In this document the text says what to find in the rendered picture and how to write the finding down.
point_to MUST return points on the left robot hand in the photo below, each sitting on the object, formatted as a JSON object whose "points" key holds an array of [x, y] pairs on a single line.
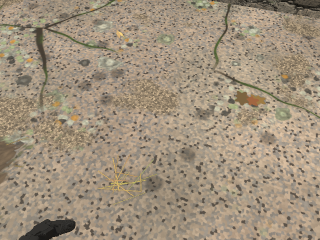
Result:
{"points": [[48, 229]]}

